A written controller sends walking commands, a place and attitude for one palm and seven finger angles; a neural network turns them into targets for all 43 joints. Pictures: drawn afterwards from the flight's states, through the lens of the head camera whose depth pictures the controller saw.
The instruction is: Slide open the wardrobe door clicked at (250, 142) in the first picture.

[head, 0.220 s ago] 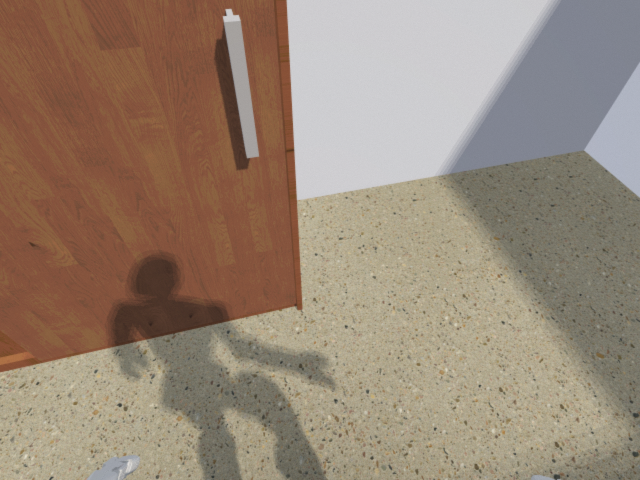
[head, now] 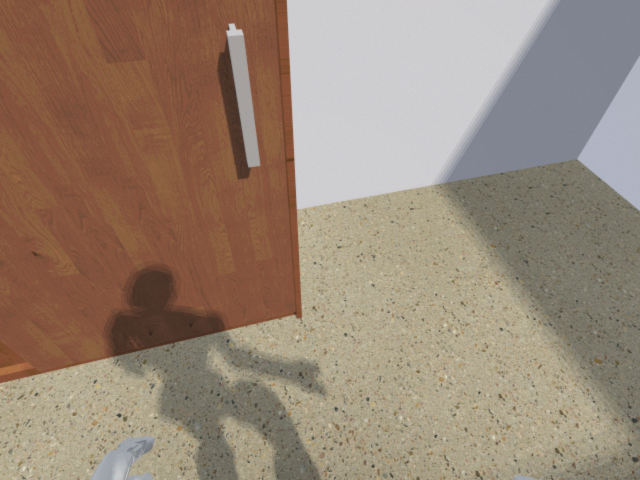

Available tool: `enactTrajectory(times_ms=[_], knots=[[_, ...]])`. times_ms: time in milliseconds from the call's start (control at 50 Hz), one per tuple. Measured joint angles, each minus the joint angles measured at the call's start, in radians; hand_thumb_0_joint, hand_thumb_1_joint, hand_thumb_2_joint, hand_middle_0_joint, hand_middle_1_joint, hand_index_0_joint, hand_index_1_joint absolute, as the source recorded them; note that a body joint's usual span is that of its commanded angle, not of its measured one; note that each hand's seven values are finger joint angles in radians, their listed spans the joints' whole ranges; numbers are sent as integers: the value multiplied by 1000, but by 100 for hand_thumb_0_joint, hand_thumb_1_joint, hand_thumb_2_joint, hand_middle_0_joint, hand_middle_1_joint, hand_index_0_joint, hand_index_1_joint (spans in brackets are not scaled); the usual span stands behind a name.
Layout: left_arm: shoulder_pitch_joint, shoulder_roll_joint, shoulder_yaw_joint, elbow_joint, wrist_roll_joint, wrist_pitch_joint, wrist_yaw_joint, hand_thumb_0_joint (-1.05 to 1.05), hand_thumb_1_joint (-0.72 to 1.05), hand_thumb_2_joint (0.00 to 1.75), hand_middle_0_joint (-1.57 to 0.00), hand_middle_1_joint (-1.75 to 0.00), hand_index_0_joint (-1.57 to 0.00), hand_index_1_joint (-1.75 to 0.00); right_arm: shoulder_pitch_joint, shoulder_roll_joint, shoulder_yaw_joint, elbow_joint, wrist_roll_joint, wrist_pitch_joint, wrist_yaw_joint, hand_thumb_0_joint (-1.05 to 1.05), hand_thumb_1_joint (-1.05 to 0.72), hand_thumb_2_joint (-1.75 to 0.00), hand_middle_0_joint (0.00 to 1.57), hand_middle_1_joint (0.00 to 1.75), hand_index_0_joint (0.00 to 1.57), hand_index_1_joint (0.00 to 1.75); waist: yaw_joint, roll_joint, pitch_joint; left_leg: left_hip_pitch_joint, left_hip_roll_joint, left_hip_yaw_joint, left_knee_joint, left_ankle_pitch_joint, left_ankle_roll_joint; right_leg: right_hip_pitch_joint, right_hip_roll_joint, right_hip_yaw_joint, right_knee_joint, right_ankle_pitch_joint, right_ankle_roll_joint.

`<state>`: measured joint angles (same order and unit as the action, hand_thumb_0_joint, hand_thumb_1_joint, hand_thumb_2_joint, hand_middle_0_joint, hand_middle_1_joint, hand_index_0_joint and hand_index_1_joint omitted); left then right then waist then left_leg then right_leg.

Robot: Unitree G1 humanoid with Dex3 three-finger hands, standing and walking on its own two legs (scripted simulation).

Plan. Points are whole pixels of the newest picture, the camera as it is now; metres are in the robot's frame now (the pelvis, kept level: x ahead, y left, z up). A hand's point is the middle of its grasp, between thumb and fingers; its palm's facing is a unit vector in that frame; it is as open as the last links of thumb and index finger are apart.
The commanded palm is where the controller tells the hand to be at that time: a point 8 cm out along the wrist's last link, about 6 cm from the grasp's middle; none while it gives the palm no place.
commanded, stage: stand and wait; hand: right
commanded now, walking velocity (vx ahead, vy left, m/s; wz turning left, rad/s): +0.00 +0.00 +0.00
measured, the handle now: (243, 100) +0.73 +0.19 +0.11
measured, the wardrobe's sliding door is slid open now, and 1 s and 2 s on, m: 0.00 0.00 0.00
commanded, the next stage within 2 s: look at it before walking up in 0.66 s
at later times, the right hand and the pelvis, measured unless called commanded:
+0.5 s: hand out of the picture +0.05 -0.23 -0.15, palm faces -0.03 +0.94 -0.34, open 7.4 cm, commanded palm none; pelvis -0.02 +0.02 +0.01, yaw +0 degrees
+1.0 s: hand out of the picture +0.06 -0.22 -0.15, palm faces -0.04 +0.94 -0.33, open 7.4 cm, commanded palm none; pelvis -0.03 +0.03 +0.01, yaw +0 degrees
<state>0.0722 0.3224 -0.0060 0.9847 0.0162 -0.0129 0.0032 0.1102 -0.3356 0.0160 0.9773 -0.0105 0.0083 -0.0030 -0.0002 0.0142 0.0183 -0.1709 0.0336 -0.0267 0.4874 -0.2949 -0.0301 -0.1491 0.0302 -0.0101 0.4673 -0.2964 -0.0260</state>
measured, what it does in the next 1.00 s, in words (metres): stands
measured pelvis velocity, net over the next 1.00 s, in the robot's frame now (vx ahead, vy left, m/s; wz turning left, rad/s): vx -0.03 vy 0.03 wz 0.01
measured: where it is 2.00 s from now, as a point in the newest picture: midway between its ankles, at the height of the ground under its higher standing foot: outside the picture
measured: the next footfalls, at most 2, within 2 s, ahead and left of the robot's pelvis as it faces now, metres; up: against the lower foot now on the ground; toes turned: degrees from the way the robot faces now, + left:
none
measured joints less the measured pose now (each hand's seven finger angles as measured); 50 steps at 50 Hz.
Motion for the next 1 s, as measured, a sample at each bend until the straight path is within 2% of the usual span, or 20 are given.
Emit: enactTrajectory(times_ms=[240,540,1000], knots=[[21,9,4,55,-3,7,2,1,90,89,-20,-30,-20,-30,32,-4,-8,50,0,-1,3,1,-91,-90,20,30,20,30,-3,-3,20,13,-15,9,-40,35,16,15,-16,8,-46,39,18],[51,17,3,116,-6,9,0,1,90,89,-20,-30,-20,-30,32,-7,-11,97,2,-10,6,1,-91,-90,20,30,20,30,4,-13,24,17,-33,13,-78,75,32,19,-34,12,-83,78,35],[55,9,0,131,-5,0,-1,1,90,89,-20,-30,-20,-30,14,1,-11,103,0,-14,7,1,-91,-90,20,30,20,30,8,-9,20,9,-40,10,-98,96,36,12,-41,9,-101,96,40]])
